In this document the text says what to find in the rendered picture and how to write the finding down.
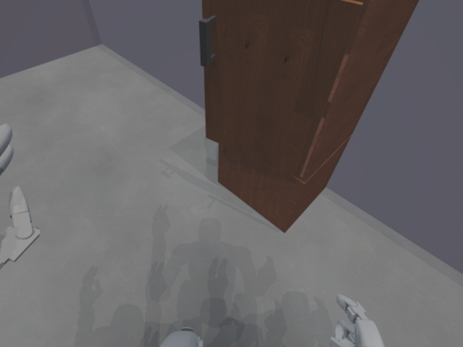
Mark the robot right hand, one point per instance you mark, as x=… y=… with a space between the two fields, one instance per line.
x=364 y=333

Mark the cupboard door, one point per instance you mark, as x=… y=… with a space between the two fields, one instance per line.
x=276 y=64

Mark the robot left hand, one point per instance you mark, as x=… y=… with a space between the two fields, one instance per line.
x=14 y=241

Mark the handle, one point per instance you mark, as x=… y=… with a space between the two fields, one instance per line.
x=205 y=41

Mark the robot left thigh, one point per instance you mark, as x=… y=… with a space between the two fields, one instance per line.
x=182 y=338

